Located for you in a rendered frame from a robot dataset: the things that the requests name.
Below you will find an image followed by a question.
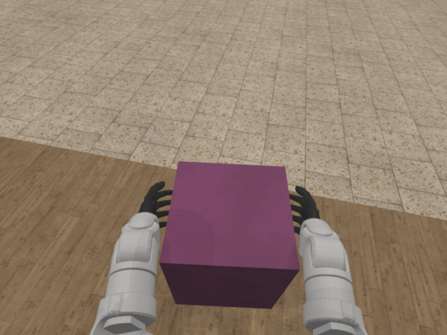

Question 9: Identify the left robot forearm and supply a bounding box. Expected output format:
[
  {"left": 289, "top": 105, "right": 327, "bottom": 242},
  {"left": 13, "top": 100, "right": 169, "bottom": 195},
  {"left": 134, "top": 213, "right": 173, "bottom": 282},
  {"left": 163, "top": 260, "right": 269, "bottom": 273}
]
[{"left": 90, "top": 212, "right": 160, "bottom": 335}]

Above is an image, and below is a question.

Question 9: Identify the right robot forearm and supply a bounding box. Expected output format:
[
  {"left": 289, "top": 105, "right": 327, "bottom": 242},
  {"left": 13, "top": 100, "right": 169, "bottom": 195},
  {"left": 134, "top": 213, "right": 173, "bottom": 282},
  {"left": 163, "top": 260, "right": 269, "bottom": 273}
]
[{"left": 299, "top": 218, "right": 367, "bottom": 335}]

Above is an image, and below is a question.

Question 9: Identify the right robot hand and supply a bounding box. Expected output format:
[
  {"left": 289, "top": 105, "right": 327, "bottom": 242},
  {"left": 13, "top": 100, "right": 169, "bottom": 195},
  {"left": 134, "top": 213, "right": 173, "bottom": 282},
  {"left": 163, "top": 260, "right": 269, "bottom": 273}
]
[{"left": 289, "top": 186, "right": 320, "bottom": 235}]

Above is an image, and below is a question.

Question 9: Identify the left robot hand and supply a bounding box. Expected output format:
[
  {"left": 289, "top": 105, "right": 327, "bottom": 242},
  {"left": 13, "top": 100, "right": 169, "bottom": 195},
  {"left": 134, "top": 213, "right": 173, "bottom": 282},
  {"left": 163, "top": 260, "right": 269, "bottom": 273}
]
[{"left": 138, "top": 181, "right": 173, "bottom": 228}]

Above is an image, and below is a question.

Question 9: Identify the carton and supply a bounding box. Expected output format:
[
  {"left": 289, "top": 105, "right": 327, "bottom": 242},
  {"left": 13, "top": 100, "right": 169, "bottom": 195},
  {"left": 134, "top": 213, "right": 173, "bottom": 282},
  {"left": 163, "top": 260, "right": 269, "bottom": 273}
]
[{"left": 159, "top": 161, "right": 300, "bottom": 309}]

